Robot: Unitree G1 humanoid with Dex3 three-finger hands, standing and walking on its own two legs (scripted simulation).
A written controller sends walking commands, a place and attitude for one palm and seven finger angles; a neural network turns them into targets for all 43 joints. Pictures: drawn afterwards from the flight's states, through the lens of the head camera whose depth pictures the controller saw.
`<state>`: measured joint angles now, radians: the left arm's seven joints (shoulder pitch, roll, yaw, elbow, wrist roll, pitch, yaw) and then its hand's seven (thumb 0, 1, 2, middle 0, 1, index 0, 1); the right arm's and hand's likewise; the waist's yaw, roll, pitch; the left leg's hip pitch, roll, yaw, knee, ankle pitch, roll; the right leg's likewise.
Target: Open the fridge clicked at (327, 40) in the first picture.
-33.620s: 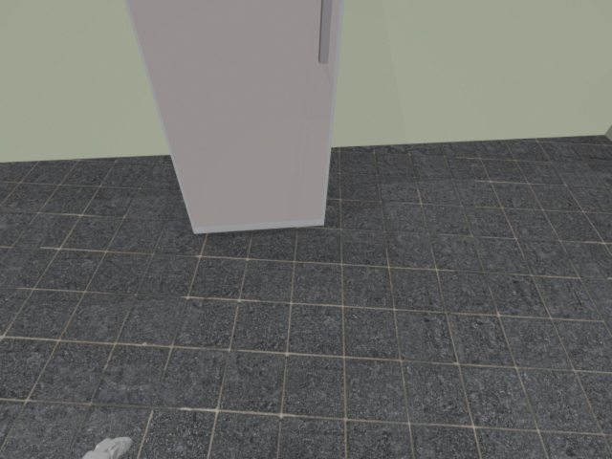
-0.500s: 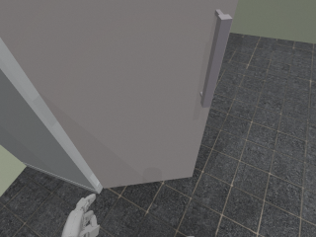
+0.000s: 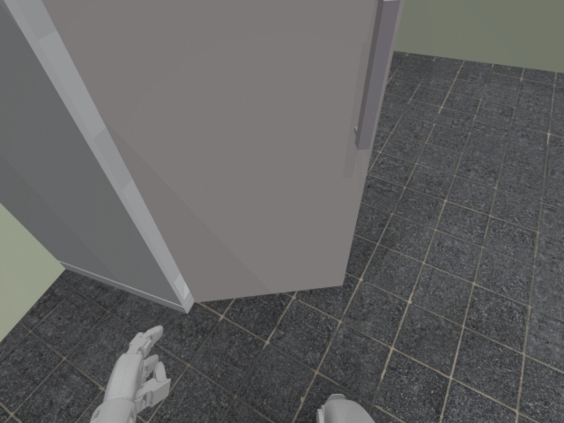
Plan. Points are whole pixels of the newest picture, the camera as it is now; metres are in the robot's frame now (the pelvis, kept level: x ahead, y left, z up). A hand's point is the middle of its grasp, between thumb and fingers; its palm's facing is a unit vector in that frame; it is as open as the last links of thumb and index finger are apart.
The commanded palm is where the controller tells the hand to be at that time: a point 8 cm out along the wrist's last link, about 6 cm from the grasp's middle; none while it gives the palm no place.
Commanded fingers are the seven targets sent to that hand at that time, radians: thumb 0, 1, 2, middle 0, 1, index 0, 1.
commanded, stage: stop stepping back and stand still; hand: right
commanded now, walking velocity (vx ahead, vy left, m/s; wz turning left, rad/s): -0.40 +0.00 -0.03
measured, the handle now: (370, 78) +0.64 -0.16 +0.16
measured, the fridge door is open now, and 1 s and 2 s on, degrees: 63 63 63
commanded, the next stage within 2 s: let the arm hang, fingers relaxed in 1.44 s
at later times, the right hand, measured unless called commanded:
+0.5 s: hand out of the picture +0.09 -0.31 +0.17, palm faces +0.48 +0.74 -0.46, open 7.4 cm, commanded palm +0.04 -0.33 +0.18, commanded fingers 0.00 -0.90 -0.90 0.20 0.30 0.20 0.30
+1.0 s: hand out of the picture +0.10 -0.33 +0.16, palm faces +0.52 +0.74 -0.43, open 7.4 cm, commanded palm +0.05 -0.35 +0.18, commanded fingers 0.00 -0.90 -0.90 0.20 0.30 0.20 0.30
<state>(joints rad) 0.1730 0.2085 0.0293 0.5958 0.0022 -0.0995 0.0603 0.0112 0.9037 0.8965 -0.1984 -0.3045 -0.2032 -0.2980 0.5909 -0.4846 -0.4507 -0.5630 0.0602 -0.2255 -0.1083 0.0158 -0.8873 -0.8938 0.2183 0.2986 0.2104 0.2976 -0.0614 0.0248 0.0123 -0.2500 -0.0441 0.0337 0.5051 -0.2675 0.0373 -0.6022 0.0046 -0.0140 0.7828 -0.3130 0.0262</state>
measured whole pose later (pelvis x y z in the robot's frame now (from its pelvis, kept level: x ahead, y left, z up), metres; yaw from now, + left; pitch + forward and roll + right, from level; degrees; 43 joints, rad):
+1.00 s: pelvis -0.08 -0.04 +0.00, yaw -3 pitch -2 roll +1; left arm 0.24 0.20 -0.01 0.68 0.00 -0.12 0.05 0.01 0.90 0.90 -0.20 -0.31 -0.21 -0.30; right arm 0.48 -0.38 -0.41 -0.39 0.03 -0.19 -0.15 0.01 -0.89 -0.89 0.21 0.30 0.21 0.30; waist -0.03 -0.01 0.01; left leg -0.25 0.00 0.04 0.56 -0.28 0.01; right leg -0.29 -0.02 -0.04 0.57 -0.23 -0.02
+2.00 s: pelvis -0.07 -0.04 +0.01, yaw -5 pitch +1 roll +1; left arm 0.30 0.18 -0.01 1.00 0.03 0.04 0.01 0.01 0.91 0.90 -0.20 -0.30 -0.20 -0.30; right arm 0.30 -0.21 0.00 1.00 -0.02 0.03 -0.01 0.00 -0.96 -0.89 0.21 0.30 0.20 0.30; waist 0.00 0.02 0.06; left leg -0.23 0.00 0.06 0.45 -0.23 0.01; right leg -0.30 0.00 0.00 0.50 -0.21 -0.02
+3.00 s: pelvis -0.04 -0.04 +0.01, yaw -3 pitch +0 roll +0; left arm 0.24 0.16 0.01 1.12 0.02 0.01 0.03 0.01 0.91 0.90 -0.20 -0.30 -0.20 -0.30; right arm 0.23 -0.16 -0.01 1.14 -0.01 -0.01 -0.03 0.01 -0.91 -0.89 0.20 0.30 0.20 0.29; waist 0.00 -0.01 0.05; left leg -0.15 0.00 0.02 0.39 -0.24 0.01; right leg -0.18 0.00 -0.05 0.39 -0.21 -0.01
